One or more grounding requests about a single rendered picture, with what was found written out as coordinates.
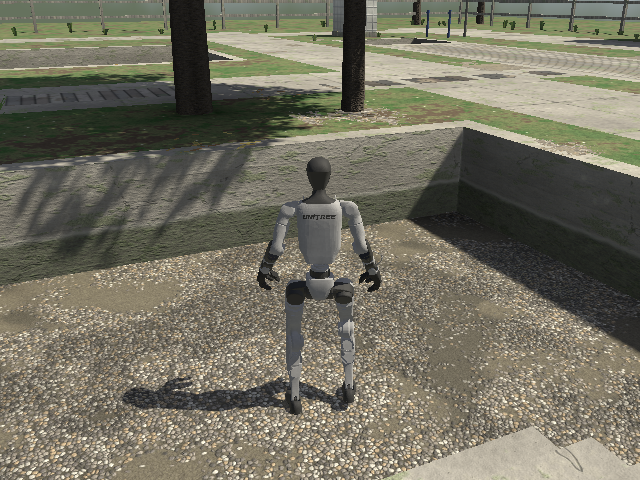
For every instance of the right robot foot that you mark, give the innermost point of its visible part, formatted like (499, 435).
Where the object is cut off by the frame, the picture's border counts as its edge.
(348, 394)

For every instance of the left robot hand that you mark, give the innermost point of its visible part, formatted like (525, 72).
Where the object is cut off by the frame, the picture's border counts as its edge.
(261, 279)

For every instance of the robot right upper arm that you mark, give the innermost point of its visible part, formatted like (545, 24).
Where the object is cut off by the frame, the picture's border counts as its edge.
(351, 211)

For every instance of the right robot hand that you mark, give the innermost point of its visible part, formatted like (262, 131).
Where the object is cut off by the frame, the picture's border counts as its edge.
(376, 278)

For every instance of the left robot forearm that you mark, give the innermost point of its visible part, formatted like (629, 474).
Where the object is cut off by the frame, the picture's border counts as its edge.
(268, 260)

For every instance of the robot left upper arm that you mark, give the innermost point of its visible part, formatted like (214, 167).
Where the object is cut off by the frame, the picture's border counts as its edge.
(288, 210)

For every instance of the right robot forearm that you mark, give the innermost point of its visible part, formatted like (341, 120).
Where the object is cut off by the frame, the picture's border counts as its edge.
(369, 261)

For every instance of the right robot thigh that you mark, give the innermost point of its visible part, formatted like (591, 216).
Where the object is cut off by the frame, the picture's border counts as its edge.
(343, 292)

